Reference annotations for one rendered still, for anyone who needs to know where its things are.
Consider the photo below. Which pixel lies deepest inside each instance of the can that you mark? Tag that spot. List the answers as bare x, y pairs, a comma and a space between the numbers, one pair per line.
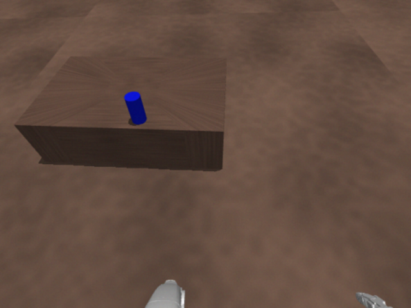
135, 107

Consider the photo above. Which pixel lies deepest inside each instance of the right robot hand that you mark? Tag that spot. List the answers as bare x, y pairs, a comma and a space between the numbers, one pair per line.
370, 301

